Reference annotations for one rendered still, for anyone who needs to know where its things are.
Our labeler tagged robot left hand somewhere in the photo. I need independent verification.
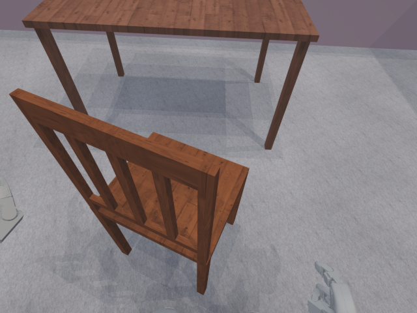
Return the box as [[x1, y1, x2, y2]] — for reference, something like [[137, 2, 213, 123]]
[[0, 175, 24, 243]]

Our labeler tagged robot right hand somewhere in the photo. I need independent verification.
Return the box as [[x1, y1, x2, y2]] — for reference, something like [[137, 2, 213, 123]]
[[308, 261, 358, 313]]

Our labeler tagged chair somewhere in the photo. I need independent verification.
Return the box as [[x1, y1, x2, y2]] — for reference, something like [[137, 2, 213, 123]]
[[9, 88, 249, 295]]

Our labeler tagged table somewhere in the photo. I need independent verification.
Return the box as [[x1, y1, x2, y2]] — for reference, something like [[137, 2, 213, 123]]
[[22, 0, 320, 150]]

